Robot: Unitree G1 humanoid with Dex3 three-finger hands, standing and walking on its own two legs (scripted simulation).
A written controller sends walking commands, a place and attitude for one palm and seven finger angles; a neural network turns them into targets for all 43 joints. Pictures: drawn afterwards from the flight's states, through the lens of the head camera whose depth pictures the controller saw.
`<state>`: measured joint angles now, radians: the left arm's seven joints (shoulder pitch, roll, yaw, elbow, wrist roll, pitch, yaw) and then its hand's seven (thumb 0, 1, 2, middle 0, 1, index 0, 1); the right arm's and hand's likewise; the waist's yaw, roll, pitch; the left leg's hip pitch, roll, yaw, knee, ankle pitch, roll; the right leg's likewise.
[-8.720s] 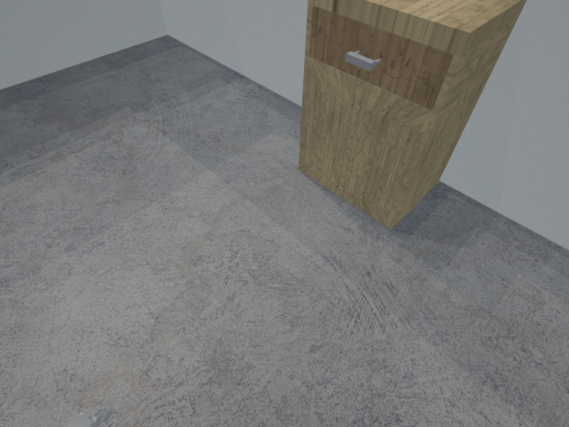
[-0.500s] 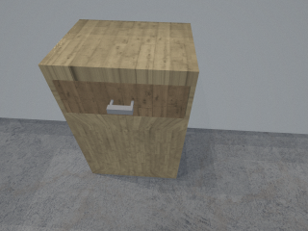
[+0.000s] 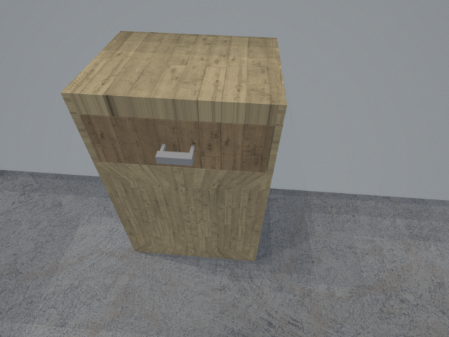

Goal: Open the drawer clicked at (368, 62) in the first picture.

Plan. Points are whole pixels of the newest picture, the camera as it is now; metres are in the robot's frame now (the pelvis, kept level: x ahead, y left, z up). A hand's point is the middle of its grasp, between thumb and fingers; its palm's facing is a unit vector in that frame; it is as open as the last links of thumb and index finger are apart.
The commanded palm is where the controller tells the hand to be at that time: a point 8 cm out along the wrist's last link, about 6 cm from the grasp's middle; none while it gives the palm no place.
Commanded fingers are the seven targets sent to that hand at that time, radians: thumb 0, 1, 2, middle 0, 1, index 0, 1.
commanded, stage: shuffle to correct the standing spot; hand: left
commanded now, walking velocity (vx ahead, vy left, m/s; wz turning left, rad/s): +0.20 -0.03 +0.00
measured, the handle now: (176, 153) +0.61 +0.18 -0.06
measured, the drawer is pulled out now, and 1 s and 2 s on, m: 0.00 0.00 0.00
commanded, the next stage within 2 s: come to a stop and stand still in 0.32 s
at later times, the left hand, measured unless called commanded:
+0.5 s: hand out of the picture +0.08 +0.16 -0.17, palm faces +0.13 -0.97 -0.19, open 7.3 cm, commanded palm none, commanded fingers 0.00 0.90 0.90 -0.20 -0.30 -0.20 -0.30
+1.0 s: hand out of the picture +0.09 +0.16 -0.17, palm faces +0.05 -0.98 -0.20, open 7.4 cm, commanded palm none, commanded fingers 0.00 0.90 0.90 -0.20 -0.30 -0.20 -0.30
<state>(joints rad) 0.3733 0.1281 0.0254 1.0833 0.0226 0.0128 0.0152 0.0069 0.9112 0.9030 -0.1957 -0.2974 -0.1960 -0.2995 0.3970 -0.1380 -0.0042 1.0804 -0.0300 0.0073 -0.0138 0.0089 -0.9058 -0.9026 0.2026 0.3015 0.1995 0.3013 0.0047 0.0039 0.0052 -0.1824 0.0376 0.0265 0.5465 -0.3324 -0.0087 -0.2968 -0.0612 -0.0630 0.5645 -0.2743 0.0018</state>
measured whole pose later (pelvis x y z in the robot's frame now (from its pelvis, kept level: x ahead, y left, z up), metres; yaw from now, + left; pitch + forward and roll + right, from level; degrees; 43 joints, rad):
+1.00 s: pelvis +0.09 -0.01 +0.00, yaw -1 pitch -1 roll +0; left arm 0.31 0.13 0.03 1.03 0.02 0.02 0.03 0.01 0.91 0.90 -0.20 -0.30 -0.20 -0.30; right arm 0.20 -0.16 -0.04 1.02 -0.02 0.02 -0.04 0.01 -0.93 -0.90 0.20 0.30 0.20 0.30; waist 0.01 0.01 0.06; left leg -0.32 0.06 0.11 0.52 -0.18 0.00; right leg -0.22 -0.01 -0.11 0.55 -0.32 -0.04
